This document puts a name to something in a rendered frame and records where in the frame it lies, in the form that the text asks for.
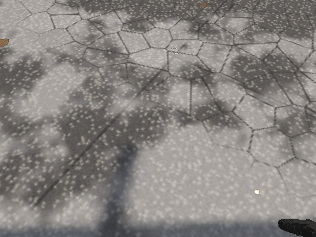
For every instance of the right robot hand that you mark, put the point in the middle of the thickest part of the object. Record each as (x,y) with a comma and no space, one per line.
(298,227)

